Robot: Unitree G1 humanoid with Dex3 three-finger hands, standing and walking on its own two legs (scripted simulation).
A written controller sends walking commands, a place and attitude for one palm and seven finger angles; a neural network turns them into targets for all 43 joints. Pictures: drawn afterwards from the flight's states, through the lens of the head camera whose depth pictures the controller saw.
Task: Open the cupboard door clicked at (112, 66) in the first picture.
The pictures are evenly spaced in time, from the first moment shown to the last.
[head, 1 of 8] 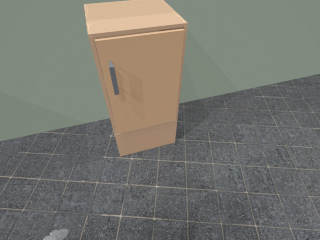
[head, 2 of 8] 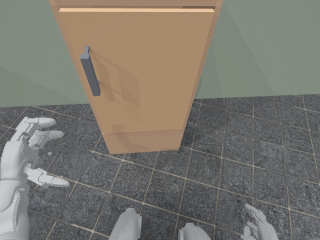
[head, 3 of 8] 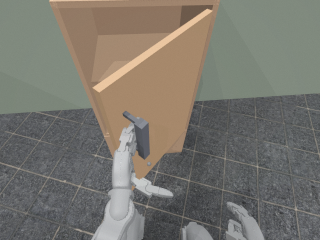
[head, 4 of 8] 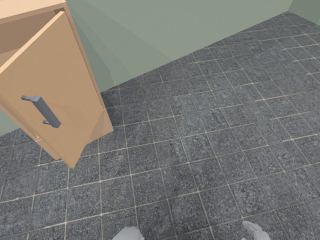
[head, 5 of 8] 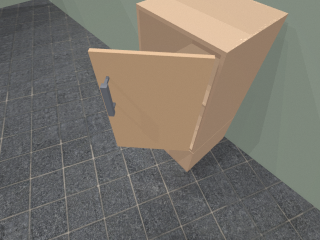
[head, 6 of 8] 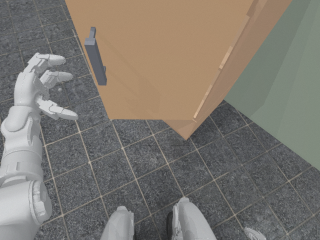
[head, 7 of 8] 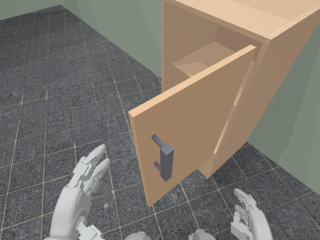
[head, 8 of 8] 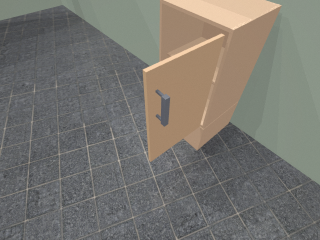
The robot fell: no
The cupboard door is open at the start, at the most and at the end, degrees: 0 90 88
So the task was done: yes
